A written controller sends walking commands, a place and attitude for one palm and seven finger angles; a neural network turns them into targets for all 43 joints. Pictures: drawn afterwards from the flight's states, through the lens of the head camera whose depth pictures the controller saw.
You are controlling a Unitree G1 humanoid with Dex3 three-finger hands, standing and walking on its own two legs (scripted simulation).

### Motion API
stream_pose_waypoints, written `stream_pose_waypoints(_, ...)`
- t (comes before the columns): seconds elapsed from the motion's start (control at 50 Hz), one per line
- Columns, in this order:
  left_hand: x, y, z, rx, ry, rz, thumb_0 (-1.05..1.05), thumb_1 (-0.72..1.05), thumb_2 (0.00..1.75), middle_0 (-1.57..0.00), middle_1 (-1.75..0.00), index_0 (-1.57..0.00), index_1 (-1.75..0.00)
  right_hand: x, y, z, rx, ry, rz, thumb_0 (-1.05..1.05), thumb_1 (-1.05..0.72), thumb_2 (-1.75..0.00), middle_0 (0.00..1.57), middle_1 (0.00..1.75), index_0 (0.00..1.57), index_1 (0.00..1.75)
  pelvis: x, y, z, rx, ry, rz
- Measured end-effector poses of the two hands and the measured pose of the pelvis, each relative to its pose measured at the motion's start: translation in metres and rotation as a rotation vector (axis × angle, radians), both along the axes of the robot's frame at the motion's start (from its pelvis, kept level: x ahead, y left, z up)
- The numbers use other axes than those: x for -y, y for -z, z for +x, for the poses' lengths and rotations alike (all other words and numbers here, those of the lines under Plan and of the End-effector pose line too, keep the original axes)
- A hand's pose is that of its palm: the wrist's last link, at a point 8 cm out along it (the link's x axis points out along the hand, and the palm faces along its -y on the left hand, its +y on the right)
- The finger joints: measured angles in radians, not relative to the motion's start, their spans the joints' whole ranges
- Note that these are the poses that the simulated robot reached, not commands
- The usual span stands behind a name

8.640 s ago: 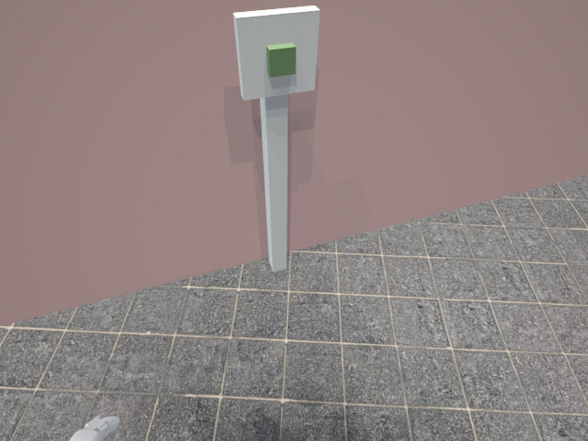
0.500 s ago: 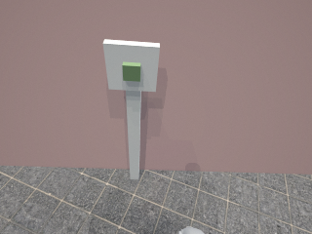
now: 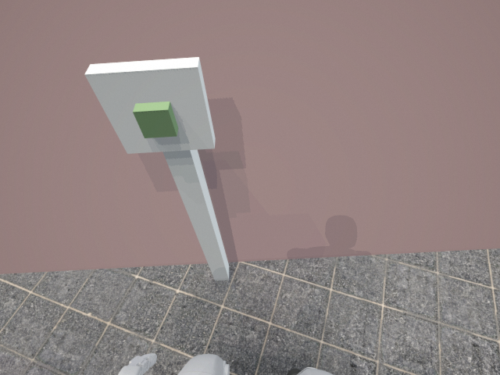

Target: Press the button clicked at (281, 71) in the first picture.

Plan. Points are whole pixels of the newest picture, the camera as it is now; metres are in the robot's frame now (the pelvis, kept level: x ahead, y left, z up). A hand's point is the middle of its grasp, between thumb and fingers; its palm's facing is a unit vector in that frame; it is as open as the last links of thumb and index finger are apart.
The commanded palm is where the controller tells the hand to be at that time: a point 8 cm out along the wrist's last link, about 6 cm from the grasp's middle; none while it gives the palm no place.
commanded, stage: come to a stop and stand still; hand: left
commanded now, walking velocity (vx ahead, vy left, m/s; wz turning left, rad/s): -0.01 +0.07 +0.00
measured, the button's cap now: (157, 119) +0.51 +0.18 +0.13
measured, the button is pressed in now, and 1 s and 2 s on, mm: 0 0 0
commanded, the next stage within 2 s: look again from close up in 0.72 s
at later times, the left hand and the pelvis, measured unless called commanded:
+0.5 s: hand out of the picture -0.09 +0.27 -0.16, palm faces +0.06 -0.96 -0.26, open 7.4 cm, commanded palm none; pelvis -0.08 +0.07 +0.00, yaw -1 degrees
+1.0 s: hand out of the picture -0.08 +0.24 -0.18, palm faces +0.03 -0.99 -0.13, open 7.3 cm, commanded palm none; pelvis -0.07 +0.08 +0.00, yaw -1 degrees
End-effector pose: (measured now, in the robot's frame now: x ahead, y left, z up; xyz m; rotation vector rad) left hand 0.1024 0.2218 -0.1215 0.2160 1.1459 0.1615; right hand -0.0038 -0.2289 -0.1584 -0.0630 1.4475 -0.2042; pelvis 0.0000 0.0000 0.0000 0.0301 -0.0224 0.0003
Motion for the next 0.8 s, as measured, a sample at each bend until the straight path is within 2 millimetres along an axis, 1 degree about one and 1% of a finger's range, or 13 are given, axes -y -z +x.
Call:
stream_pose_waypoints(0.06,-0.014,-0.003,-0.016,-0.009,-0.019,0.018,-0.01,0.92,0.89,-0.20,-0.30,-0.21,-0.30,0.005,-0.003,0.033,0.108,-0.040,-0.020,0.00,-0.91,-0.90,0.20,0.30,0.19,0.30,-0.006,0.000,-0.011,0.000,0.000,0.005)
stream_pose_waypoints(0.1,-0.024,-0.003,-0.029,-0.012,-0.034,0.025,0.00,0.92,0.89,-0.20,-0.30,-0.21,-0.30,0.004,-0.007,0.047,0.166,-0.064,-0.031,0.00,-0.91,-0.90,0.20,0.30,0.19,0.30,-0.011,0.000,-0.018,0.002,-0.002,0.006)
stream_pose_waypoints(0.16,-0.043,-0.004,-0.049,0.003,-0.042,0.049,0.00,0.91,0.89,-0.20,-0.30,-0.21,-0.30,-0.002,-0.017,0.058,0.274,-0.088,-0.046,0.00,-0.91,-0.90,0.20,0.30,0.19,0.30,-0.022,0.002,-0.026,0.015,-0.005,0.016)
stream_pose_waypoints(0.22,-0.067,0.000,-0.069,0.028,-0.058,0.061,0.00,0.91,0.89,-0.20,-0.30,-0.21,-0.30,-0.014,-0.021,0.061,0.367,-0.107,-0.068,0.00,-0.91,-0.90,0.20,0.30,0.19,0.30,-0.038,0.010,-0.034,0.036,-0.013,0.000)
stream_pose_waypoints(0.26,-0.082,0.007,-0.085,0.021,-0.072,0.060,0.00,0.91,0.89,-0.20,-0.30,-0.21,-0.30,-0.025,-0.023,0.054,0.399,-0.119,-0.080,0.00,-0.91,-0.90,0.20,0.30,0.19,0.30,-0.047,0.014,-0.043,0.058,-0.004,0.000)
stream_pose_waypoints(0.3,-0.091,0.009,-0.102,-0.010,-0.074,0.051,0.01,0.91,0.89,-0.20,-0.29,-0.20,-0.30,-0.037,-0.026,0.039,0.410,-0.115,-0.077,0.00,-0.91,-0.90,0.20,0.30,0.19,0.30,-0.053,0.011,-0.048,0.070,0.017,0.000)
stream_pose_waypoints(0.4,-0.099,0.005,-0.149,-0.076,-0.076,0.020,0.01,0.91,0.89,-0.20,-0.29,-0.20,-0.30,-0.057,-0.022,-0.001,0.341,-0.111,-0.043,0.00,-0.91,-0.90,0.20,0.30,0.19,0.30,-0.064,0.004,-0.063,0.061,0.020,-0.018)
stream_pose_waypoints(0.48,-0.095,0.002,-0.188,-0.145,-0.093,0.004,0.01,0.91,0.89,-0.20,-0.29,-0.20,-0.30,-0.061,-0.015,-0.029,0.260,-0.127,-0.025,0.01,-0.91,-0.90,0.21,0.30,0.20,0.30,-0.068,0.001,-0.076,0.029,0.012,-0.021)
stream_pose_waypoints(0.56,-0.083,0.005,-0.225,-0.237,-0.097,-0.002,0.01,0.91,0.89,-0.20,-0.29,-0.20,-0.30,-0.054,-0.007,-0.055,0.195,-0.104,-0.023,0.01,-0.91,-0.90,0.21,0.30,0.20,0.30,-0.063,0.004,-0.085,-0.007,0.022,-0.004)
stream_pose_waypoints(0.62,-0.070,0.002,-0.249,-0.293,-0.118,-0.021,0.01,0.91,0.89,-0.20,-0.29,-0.20,-0.30,-0.050,-0.010,-0.070,0.139,-0.094,-0.027,0.01,-0.91,-0.90,0.21,0.30,0.20,0.30,-0.062,0.000,-0.090,-0.008,0.011,-0.025)
stream_pose_waypoints(0.7,-0.054,-0.001,-0.265,-0.335,-0.129,-0.059,0.01,0.91,0.89,-0.20,-0.29,-0.20,-0.30,-0.049,-0.020,-0.078,0.116,-0.081,-0.028,0.01,-0.91,-0.90,0.20,0.30,0.20,0.30,-0.062,-0.008,-0.090,-0.010,0.006,-0.038)
stream_pose_waypoints(0.74,-0.048,0.000,-0.264,-0.341,-0.121,-0.080,0.01,0.91,0.89,-0.20,-0.29,-0.20,-0.30,-0.051,-0.024,-0.079,0.115,-0.073,-0.030,0.01,-0.91,-0.90,0.20,0.30,0.19,0.30,-0.063,-0.011,-0.089,-0.011,0.003,-0.038)
stream_pose_waypoints(0.8,-0.044,0.005,-0.253,-0.325,-0.109,-0.109,0.01,0.91,0.89,-0.20,-0.29,-0.20,-0.30,-0.058,-0.029,-0.074,0.116,-0.069,-0.033,0.01,-0.91,-0.90,0.20,0.30,0.19,0.30,-0.065,-0.012,-0.087,-0.012,0.001,-0.038)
